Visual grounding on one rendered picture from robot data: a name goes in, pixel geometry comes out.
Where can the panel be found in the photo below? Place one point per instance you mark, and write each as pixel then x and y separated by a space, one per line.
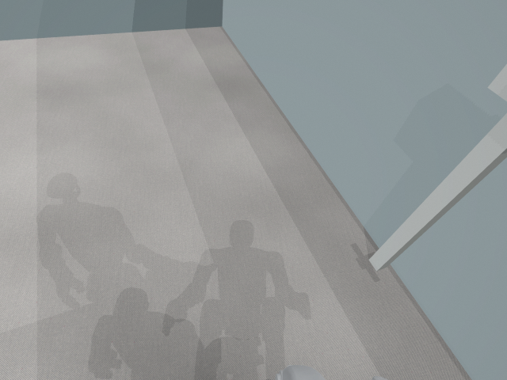
pixel 486 156

